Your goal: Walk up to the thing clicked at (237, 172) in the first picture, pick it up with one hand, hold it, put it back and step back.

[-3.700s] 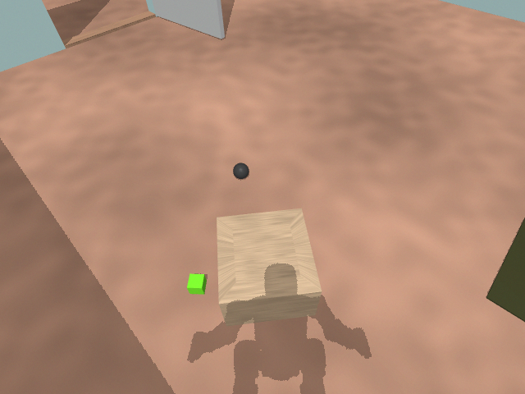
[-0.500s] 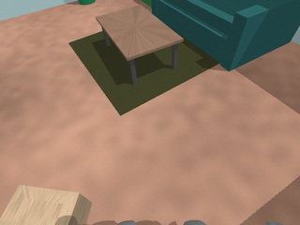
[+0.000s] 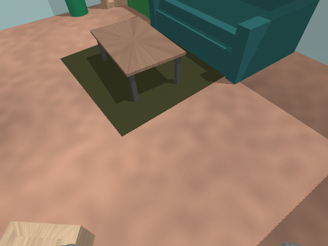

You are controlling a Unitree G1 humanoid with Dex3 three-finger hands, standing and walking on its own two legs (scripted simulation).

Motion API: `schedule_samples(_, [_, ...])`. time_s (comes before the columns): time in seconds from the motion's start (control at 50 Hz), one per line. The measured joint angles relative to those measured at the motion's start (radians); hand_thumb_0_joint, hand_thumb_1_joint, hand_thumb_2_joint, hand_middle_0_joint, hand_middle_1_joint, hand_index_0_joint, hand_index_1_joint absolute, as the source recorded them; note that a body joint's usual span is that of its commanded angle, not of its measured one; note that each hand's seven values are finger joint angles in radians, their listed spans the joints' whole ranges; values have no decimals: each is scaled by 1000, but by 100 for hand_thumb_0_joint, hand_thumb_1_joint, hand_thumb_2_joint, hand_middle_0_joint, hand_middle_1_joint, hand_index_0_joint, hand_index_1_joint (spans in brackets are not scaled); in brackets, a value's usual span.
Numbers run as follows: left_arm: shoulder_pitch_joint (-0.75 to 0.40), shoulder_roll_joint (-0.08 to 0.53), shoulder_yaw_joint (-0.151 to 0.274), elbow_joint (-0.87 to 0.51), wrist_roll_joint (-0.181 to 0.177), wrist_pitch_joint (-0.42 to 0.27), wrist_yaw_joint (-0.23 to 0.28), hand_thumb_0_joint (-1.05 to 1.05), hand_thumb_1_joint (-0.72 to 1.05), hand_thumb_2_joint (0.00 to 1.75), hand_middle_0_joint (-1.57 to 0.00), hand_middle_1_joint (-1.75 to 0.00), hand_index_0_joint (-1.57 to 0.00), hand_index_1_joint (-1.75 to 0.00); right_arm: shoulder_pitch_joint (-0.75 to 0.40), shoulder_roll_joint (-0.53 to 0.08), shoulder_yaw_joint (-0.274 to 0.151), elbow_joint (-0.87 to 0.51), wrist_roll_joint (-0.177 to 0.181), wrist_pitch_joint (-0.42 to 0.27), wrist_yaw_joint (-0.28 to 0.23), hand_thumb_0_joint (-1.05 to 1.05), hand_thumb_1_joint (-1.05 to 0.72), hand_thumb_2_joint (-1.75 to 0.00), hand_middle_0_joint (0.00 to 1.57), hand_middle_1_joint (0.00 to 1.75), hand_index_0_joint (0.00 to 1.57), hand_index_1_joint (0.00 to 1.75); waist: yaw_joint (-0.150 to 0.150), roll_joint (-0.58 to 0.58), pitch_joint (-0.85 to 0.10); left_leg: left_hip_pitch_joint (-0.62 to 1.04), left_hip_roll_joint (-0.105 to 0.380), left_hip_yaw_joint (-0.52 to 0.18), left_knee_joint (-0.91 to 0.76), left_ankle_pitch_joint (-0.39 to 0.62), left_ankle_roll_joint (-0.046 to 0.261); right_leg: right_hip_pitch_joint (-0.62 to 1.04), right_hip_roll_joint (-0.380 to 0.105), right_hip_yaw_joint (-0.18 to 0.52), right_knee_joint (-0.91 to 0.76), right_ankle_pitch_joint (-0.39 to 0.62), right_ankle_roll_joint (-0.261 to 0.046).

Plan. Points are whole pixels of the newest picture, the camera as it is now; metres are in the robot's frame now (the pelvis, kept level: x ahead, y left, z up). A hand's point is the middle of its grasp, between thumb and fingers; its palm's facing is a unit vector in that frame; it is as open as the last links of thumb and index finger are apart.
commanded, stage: stand
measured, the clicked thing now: out of the picture +0.17 +1.24 -0.73
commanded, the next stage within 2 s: none
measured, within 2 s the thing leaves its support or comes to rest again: neither
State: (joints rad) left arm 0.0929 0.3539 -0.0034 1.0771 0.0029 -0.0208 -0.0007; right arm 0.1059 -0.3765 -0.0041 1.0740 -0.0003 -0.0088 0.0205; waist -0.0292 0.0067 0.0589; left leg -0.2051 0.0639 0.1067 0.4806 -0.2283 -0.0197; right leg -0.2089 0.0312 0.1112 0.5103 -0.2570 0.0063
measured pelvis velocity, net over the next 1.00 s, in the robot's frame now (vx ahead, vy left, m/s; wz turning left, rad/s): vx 0.00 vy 0.02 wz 0.05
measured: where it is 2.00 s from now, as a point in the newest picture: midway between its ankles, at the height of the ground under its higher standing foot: outside the picture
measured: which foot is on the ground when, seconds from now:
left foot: down 0.00-1.00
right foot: down 0.00-1.00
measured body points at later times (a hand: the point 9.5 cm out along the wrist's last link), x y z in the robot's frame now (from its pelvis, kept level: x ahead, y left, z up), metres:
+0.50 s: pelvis -0.01 +0.01 +0.01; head +0.00 +0.01 +0.46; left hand +0.07 +0.31 -0.12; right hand +0.08 -0.29 -0.12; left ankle +0.02 +0.13 -0.74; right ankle +0.01 -0.13 -0.74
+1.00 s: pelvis +0.00 +0.02 +0.01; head +0.01 +0.02 +0.46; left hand +0.07 +0.32 -0.12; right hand +0.10 -0.28 -0.12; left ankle +0.02 +0.13 -0.74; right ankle +0.01 -0.13 -0.74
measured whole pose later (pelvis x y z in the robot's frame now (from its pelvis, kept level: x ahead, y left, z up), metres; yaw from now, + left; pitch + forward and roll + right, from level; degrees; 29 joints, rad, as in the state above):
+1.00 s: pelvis +0.00 +0.02 +0.01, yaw +3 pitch -2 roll +0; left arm 0.12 0.35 -0.01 1.13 0.01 -0.01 0.00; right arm 0.08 -0.34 -0.01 1.15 -0.01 -0.01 0.02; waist -0.01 -0.01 0.05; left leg -0.14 0.02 0.08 0.33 -0.15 0.01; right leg -0.11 -0.02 0.08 0.33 -0.18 0.04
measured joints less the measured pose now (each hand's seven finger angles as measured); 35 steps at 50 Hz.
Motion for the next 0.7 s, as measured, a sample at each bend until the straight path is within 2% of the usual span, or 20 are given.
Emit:
schedule_samples(0.28, [-18, -8, -4, 52, 2, 6, -6, 1, 91, 90, -20, -30, -20, -30, -22, 20, -2, 59, -7, -1, -1, 1, -90, -90, 20, 30, 20, 30, 4, -7, -6, 61, -16, -17, -124, 71, 6, 79, -17, -19, -144, 73, 11])
schedule_samples(0.7, [33, -2, 3, 67, 5, 12, -6, 1, 91, 90, -20, -30, -20, -30, -14, 31, -9, 79, -9, -1, 1, 1, -90, -90, 20, 30, 20, 30, 19, -12, -3, 59, -40, -24, -150, 86, 24, 85, -41, -26, -176, 87, 28])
